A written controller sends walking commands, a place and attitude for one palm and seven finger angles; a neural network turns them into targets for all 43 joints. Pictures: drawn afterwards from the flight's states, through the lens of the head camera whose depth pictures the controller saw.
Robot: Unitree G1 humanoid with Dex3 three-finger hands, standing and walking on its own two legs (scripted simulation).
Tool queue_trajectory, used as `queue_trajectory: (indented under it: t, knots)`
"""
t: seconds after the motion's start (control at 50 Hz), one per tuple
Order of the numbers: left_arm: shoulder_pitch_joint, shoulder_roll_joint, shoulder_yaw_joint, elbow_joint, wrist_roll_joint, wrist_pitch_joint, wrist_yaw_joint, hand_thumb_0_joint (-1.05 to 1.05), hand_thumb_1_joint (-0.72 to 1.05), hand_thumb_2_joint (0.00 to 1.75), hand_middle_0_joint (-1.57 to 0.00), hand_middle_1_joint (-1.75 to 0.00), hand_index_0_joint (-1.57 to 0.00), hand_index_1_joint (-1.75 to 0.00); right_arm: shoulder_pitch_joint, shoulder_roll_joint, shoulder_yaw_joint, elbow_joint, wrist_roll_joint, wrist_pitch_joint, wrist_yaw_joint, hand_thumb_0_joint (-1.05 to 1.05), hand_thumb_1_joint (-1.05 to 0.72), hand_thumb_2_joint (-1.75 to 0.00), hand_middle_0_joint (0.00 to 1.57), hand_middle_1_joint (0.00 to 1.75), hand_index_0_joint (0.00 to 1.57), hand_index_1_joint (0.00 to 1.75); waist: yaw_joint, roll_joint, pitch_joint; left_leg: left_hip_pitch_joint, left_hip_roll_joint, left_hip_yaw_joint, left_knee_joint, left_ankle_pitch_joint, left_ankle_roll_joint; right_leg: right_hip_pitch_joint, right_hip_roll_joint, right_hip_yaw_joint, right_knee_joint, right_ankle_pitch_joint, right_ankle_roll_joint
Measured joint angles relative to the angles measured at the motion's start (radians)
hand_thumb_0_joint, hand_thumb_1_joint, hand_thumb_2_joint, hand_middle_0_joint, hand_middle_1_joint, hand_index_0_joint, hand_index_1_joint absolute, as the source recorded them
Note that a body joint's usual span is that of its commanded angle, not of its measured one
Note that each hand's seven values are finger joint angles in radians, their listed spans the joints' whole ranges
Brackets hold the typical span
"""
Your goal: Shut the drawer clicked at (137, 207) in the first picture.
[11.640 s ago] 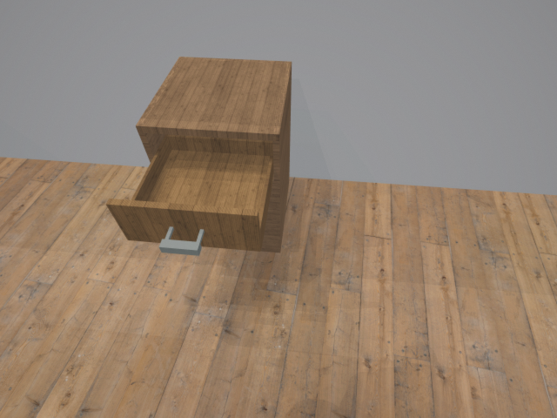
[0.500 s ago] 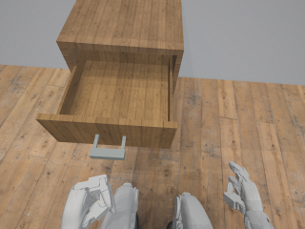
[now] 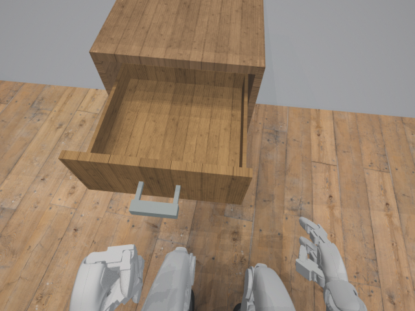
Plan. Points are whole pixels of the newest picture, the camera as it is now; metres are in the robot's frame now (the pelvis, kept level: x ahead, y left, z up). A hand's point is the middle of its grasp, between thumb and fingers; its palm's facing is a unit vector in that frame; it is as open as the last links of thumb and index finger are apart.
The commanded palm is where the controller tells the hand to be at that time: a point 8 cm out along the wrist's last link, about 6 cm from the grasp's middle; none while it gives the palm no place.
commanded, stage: raise the hand and make a fist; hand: left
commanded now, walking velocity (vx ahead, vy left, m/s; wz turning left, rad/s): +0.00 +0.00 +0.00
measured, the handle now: (156, 198) +0.34 +0.15 -0.07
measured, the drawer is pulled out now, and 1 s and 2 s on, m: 0.29 0.29 0.29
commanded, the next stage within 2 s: bring the fist close to the handle in 0.20 s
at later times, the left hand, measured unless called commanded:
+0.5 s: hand (162, 281) +0.18 +0.10 +0.01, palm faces -0.06 -1.00 +0.04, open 3.3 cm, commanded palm +0.15 +0.16 +0.01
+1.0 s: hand (158, 254) +0.22 +0.12 -0.03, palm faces +0.04 -1.00 -0.02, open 3.3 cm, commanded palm +0.19 +0.16 -0.04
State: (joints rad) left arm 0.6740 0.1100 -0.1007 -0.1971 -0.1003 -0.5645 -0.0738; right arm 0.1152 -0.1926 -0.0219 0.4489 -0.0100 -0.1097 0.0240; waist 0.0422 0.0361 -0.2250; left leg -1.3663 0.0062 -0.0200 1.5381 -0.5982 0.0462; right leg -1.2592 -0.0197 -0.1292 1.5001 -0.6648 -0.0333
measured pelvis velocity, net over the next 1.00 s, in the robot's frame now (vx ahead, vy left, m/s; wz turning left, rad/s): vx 0.00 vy -0.02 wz -0.01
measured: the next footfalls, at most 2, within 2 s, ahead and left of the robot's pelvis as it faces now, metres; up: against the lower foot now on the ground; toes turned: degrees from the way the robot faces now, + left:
none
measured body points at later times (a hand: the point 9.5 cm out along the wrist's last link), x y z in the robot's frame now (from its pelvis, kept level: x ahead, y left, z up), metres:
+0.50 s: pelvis +0.00 -0.01 -0.01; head +0.11 +0.00 +0.43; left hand +0.17 +0.15 +0.01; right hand +0.23 -0.23 -0.08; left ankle +0.06 +0.09 -0.56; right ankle +0.03 -0.11 -0.56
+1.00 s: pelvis +0.00 -0.02 -0.04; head +0.13 +0.00 +0.39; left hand +0.21 +0.17 -0.02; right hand +0.22 -0.23 -0.14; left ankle +0.06 +0.09 -0.56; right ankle +0.03 -0.11 -0.56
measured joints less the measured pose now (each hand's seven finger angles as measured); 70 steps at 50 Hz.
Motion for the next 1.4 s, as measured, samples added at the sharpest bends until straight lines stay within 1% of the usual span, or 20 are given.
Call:
queue_trajectory:
  t: [0.1,0.14,0.2,0.3,0.36,0.42,0.5,0.58,0.64,0.72,0.8,0.84,0.9,0.98,1.04,1.12,1.18,1.24,1.32,1.4]
  knots:
    - [0.003,-0.017,-0.041,0.002,0.007,0.033,-0.055,0.02,0.91,0.90,-1.40,-1.60,-1.40,-1.60,0.013,0.000,-0.001,-0.008,0.012,0.011,-0.008,0.01,-0.91,-0.90,0.20,0.30,0.20,0.30,-0.015,0.001,-0.005,0.006,0.005,0.010,-0.008,0.000,0.000,-0.002,0.004,0.011,-0.002,0.003,0.000]
    - [0.002,-0.015,-0.045,0.018,0.018,0.056,-0.055,0.02,0.91,0.90,-1.40,-1.60,-1.40,-1.60,0.019,0.004,-0.004,-0.013,0.014,0.020,-0.013,0.01,-0.91,-0.90,0.20,0.30,0.20,0.30,-0.020,-0.008,-0.005,0.010,0.006,0.014,-0.011,0.001,-0.002,-0.002,0.005,0.015,-0.001,0.003,-0.002]
    - [0.009,-0.004,-0.026,0.033,0.025,0.071,-0.024,0.02,0.90,0.90,-1.40,-1.60,-1.40,-1.60,0.026,0.009,-0.012,-0.014,0.013,0.028,-0.018,0.01,-0.91,-0.90,0.20,0.30,0.20,0.30,-0.021,-0.019,-0.005,0.015,0.008,0.014,-0.016,0.001,-0.007,0.000,0.007,0.015,-0.002,0.002,-0.006]
    - [0.029,0.009,0.021,0.026,0.004,0.029,0.017,0.02,0.90,0.90,-1.40,-1.60,-1.40,-1.60,0.029,0.006,-0.015,0.000,0.008,0.016,-0.015,0.01,-0.91,-0.90,0.20,0.30,0.20,0.30,-0.016,-0.014,-0.009,0.022,0.009,0.000,-0.020,0.002,-0.014,0.013,0.010,0.002,-0.012,0.002,-0.013]
    - [0.023,0.007,0.013,0.025,-0.008,-0.012,-0.001,0.02,0.91,0.90,-1.40,-1.60,-1.40,-1.60,0.024,-0.002,-0.006,0.005,0.008,0.000,-0.013,0.01,-0.91,-0.90,0.20,0.30,0.20,0.30,-0.019,-0.001,-0.013,0.018,0.008,-0.008,-0.017,0.003,-0.016,0.013,0.010,-0.005,-0.013,0.002,-0.015]
    - [-0.012,-0.003,-0.006,0.067,-0.002,-0.037,-0.032,0.02,0.91,0.90,-1.40,-1.60,-1.40,-1.60,0.011,-0.006,0.003,0.008,0.008,-0.012,-0.015,0.01,-0.91,-0.90,0.20,0.30,0.20,0.30,-0.027,-0.002,-0.014,0.000,0.011,-0.005,-0.004,0.000,-0.017,-0.007,0.012,-0.003,0.002,0.000,-0.016]
    - [-0.080,-0.004,-0.009,0.142,0.016,-0.019,-0.046,0.01,0.91,0.90,-1.40,-1.60,-1.40,-1.60,-0.001,-0.001,0.001,0.008,0.005,-0.009,-0.019,0.01,-0.91,-0.90,0.20,0.30,0.20,0.30,-0.034,-0.020,-0.013,-0.038,0.017,0.001,0.028,-0.010,-0.021,-0.052,0.015,0.003,0.041,-0.011,-0.021]
    - [-0.113,0.012,0.026,0.151,0.012,-0.002,-0.009,0.02,0.90,0.90,-1.40,-1.60,-1.40,-1.60,-0.004,0.005,-0.010,0.020,0.000,0.000,-0.013,0.01,-0.91,-0.90,0.20,0.30,0.20,0.30,-0.032,-0.027,-0.008,-0.063,0.017,-0.004,0.054,-0.019,-0.024,-0.076,0.015,-0.002,0.067,-0.022,-0.026]
    - [-0.114,0.015,0.046,0.128,-0.004,-0.018,0.017,0.02,0.90,0.90,-1.40,-1.60,-1.40,-1.60,-0.005,0.003,-0.009,0.034,-0.002,0.002,-0.004,0.01,-0.91,-0.90,0.20,0.30,0.20,0.30,-0.028,-0.017,-0.009,-0.072,0.014,-0.008,0.058,-0.020,-0.025,-0.081,0.013,-0.006,0.071,-0.025,-0.026]
    - [-0.124,0.001,0.030,0.129,-0.011,-0.046,-0.002,0.02,0.91,0.90,-1.40,-1.60,-1.40,-1.60,-0.008,-0.002,0.001,0.048,-0.002,-0.001,0.002,0.01,-0.91,-0.90,0.20,0.30,0.20,0.30,-0.027,-0.002,-0.019,-0.086,0.013,-0.006,0.061,-0.019,-0.022,-0.095,0.011,-0.004,0.074,-0.024,-0.023]
    - [-0.162,-0.012,0.000,0.189,0.009,-0.037,-0.032,0.01,0.91,0.90,-1.40,-1.60,-1.40,-1.60,-0.015,-0.002,0.008,0.046,0.000,0.005,-0.003,0.01,-0.91,-0.90,0.20,0.30,0.20,0.30,-0.033,-0.009,-0.021,-0.113,0.015,0.004,0.079,-0.023,-0.021,-0.128,0.011,0.006,0.098,-0.029,-0.023]
    - [-0.188,-0.010,-0.004,0.221,0.020,-0.025,-0.027,0.01,0.91,0.90,-1.40,-1.60,-1.40,-1.60,-0.018,-0.001,0.008,0.044,-0.001,0.008,-0.005,0.01,-0.91,-0.90,0.20,0.30,0.20,0.30,-0.036,-0.018,-0.019,-0.131,0.016,0.006,0.093,-0.026,-0.022,-0.148,0.011,0.007,0.115,-0.033,-0.024]
    - [-0.222,0.002,0.016,0.241,0.026,-0.024,0.005,0.02,0.90,0.90,-1.40,-1.60,-1.40,-1.60,-0.022,0.001,0.004,0.049,-0.006,0.010,-0.006,0.01,-0.91,-0.90,0.20,0.30,0.20,0.30,-0.035,-0.029,-0.015,-0.159,0.018,0.003,0.115,-0.031,-0.025,-0.176,0.012,0.004,0.138,-0.039,-0.029]
    - [-0.252,0.019,0.055,0.223,0.007,-0.053,0.041,0.02,0.90,0.90,-1.40,-1.60,-1.40,-1.60,-0.030,-0.002,0.001,0.067,-0.012,0.011,0.003,0.01,-0.91,-0.90,0.20,0.30,0.20,0.30,-0.032,-0.024,-0.013,-0.186,0.016,-0.007,0.134,-0.034,-0.028,-0.197,0.010,-0.006,0.154,-0.045,-0.032]
    - [-0.273,0.020,0.066,0.225,-0.009,-0.072,0.028,0.02,0.91,0.90,-1.40,-1.60,-1.40,-1.60,-0.036,-0.007,0.006,0.078,-0.011,0.015,0.008,0.01,-0.91,-0.90,0.20,0.30,0.20,0.30,-0.031,-0.017,-0.018,-0.200,0.015,-0.009,0.143,-0.034,-0.028,-0.209,0.010,-0.008,0.161,-0.045,-0.032]
    - [-0.302,0.013,0.046,0.268,-0.010,-0.052,-0.015,0.02,0.91,0.90,-1.40,-1.60,-1.40,-1.60,-0.040,-0.011,0.014,0.075,-0.006,0.026,0.006,0.01,-0.91,-0.90,0.20,0.30,0.20,0.30,-0.037,-0.014,-0.021,-0.219,0.016,-0.005,0.156,-0.037,-0.025,-0.230,0.010,-0.004,0.176,-0.048,-0.030]
    - [-0.321,0.010,0.034,0.300,-0.004,-0.030,-0.025,0.02,0.91,0.90,-1.40,-1.60,-1.40,-1.60,-0.040,-0.011,0.014,0.069,-0.006,0.031,0.002,0.01,-0.91,-0.90,0.20,0.30,0.20,0.30,-0.042,-0.020,-0.021,-0.235,0.019,-0.001,0.170,-0.041,-0.024,-0.249,0.011,0.000,0.191,-0.051,-0.030]
    - [-0.339,0.015,0.046,0.312,-0.001,-0.034,-0.001,0.02,0.90,0.90,-1.40,-1.60,-1.40,-1.60,-0.042,-0.010,0.010,0.071,-0.010,0.031,0.002,0.01,-0.91,-0.90,0.20,0.30,0.20,0.30,-0.044,-0.026,-0.018,-0.253,0.021,-0.002,0.185,-0.045,-0.024,-0.266,0.013,-0.001,0.206,-0.054,-0.031]
    - [-0.369,0.028,0.082,0.314,-0.009,-0.073,0.035,0.02,0.90,0.90,-1.40,-1.60,-1.40,-1.60,-0.048,-0.013,0.008,0.088,-0.016,0.030,0.008,0.01,-0.91,-0.90,0.20,0.30,0.20,0.30,-0.042,-0.027,-0.019,-0.281,0.020,-0.007,0.206,-0.046,-0.024,-0.291,0.012,-0.007,0.224,-0.056,-0.032]
    - [-0.399,0.036,0.085,0.311,-0.019,-0.080,0.026,0.02,0.91,0.90,-1.40,-1.60,-1.40,-1.60,-0.053,-0.022,0.013,0.091,-0.016,0.039,0.014,0.01,-0.91,-0.90,0.20,0.30,0.20,0.30,-0.040,-0.018,-0.019,-0.306,0.016,-0.010,0.225,-0.047,-0.022,-0.311,0.008,-0.011,0.241,-0.059,-0.031]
